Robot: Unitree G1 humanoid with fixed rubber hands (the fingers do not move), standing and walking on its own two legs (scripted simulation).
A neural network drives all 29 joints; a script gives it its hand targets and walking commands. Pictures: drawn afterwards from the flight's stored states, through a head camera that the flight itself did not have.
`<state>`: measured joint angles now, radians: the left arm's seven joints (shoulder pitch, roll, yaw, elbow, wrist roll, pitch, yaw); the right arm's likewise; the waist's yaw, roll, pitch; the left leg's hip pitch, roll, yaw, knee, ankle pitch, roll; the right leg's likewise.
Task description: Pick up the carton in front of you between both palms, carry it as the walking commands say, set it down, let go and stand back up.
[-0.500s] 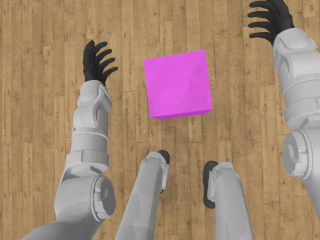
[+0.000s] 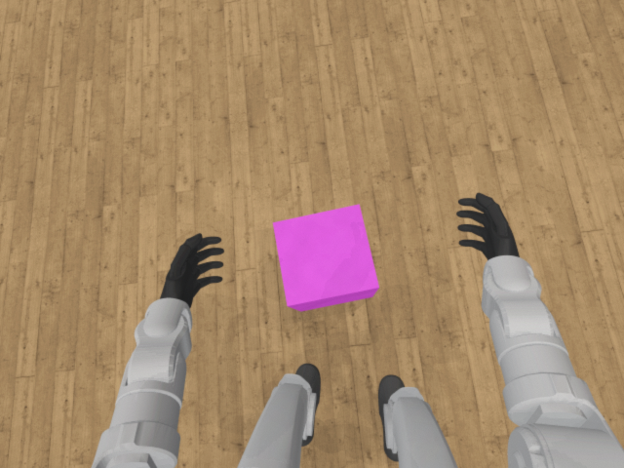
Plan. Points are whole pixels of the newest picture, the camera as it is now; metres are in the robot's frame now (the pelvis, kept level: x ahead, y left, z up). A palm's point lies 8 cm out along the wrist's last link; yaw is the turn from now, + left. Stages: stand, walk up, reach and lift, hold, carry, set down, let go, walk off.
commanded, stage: let go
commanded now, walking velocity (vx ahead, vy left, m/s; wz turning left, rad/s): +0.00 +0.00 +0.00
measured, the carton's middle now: (327, 263) +0.45 +0.08 -0.58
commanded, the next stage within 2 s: stand in 1.02 s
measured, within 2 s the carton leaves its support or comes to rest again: neither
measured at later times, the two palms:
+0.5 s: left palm (118, 381) +0.21 +0.25 +0.00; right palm (579, 355) +0.28 -0.21 -0.02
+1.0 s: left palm (111, 391) +0.21 +0.25 +0.01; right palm (613, 426) +0.22 -0.22 +0.00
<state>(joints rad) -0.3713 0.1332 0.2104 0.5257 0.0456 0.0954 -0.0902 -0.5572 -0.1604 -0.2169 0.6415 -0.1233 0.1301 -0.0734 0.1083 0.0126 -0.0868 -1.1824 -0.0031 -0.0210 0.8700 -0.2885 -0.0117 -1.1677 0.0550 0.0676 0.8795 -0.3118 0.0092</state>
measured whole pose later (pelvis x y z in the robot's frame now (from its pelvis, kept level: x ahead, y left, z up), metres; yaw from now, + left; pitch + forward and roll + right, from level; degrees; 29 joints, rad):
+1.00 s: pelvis +0.05 +0.00 +0.07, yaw +3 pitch -5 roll +0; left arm 0.21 0.23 0.03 0.38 0.02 0.23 -0.03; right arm 0.23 -0.21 -0.03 0.46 0.00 0.10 0.04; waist 0.00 0.00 0.08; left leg -0.13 -0.02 -0.06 0.49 -0.28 0.00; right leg -0.09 0.02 0.04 0.48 -0.31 0.00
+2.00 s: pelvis +0.04 +0.03 +0.07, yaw +3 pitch -3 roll -1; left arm 0.23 0.33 0.03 0.85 0.01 -0.02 0.04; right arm 0.18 -0.30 -0.04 0.88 -0.01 -0.01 -0.02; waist -0.01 -0.03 0.04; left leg -0.17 -0.05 -0.04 0.48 -0.25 0.03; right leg -0.12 -0.01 0.05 0.44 -0.26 0.04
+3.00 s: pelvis +0.03 +0.01 +0.07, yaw +4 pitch -3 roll +0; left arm 0.19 0.35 0.03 0.98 0.00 -0.02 0.03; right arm 0.16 -0.34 -0.02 1.01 0.00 -0.02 -0.03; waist 0.00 -0.01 0.04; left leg -0.16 -0.04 -0.07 0.39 -0.18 0.01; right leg -0.11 0.00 0.02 0.37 -0.21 0.01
